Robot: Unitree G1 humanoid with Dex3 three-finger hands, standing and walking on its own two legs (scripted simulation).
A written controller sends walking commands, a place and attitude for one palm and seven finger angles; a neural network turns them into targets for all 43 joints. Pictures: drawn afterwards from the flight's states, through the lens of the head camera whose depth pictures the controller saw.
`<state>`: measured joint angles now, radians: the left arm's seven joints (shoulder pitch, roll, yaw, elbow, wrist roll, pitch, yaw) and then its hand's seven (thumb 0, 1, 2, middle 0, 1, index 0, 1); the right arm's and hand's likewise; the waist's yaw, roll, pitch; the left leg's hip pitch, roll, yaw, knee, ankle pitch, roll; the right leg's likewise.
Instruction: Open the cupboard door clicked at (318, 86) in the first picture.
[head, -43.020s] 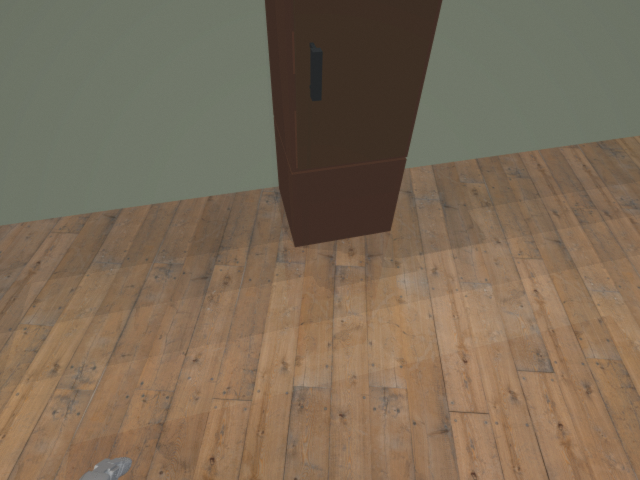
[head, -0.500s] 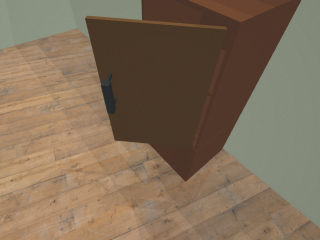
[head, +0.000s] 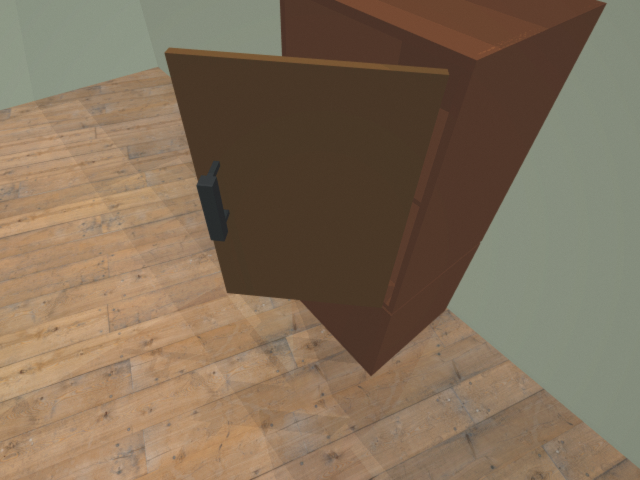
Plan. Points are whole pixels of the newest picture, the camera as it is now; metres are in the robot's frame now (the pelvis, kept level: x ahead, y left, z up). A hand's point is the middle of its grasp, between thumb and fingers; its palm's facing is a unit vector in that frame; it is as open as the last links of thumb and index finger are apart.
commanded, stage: look again from close up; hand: left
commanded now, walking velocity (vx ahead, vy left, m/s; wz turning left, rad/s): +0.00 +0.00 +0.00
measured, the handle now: (217, 201) +0.56 +0.22 +0.00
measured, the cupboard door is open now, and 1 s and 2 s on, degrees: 44 44 44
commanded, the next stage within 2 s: shuffle to correct the standing spot in 0.62 s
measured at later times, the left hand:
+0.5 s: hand out of the picture +0.02 +0.26 -0.17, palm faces +0.01 -0.96 -0.29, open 7.4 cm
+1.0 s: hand out of the picture -0.10 +0.23 -0.18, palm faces +0.02 -0.98 -0.17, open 7.4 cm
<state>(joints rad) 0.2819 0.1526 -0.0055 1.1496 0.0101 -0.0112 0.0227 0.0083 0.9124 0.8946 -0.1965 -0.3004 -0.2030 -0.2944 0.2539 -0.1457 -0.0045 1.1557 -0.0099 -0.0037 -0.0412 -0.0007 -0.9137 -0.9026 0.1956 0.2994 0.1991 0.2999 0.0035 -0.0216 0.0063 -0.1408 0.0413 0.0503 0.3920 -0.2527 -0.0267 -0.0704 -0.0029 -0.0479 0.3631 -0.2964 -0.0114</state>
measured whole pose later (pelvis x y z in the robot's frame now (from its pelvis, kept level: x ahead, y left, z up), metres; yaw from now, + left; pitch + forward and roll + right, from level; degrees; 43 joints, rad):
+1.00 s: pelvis -0.06 +0.05 -0.01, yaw +0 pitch -1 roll -1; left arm 0.39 0.19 0.00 1.08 0.03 0.01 0.00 0.01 0.91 0.89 -0.20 -0.30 -0.20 -0.29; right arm 0.30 -0.19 -0.01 1.09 -0.02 0.03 -0.01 0.00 -0.91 -0.90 0.20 0.30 0.20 0.30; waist 0.01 -0.01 0.01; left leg -0.26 -0.01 0.07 0.52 -0.27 0.05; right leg -0.19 -0.06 -0.02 0.49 -0.33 0.02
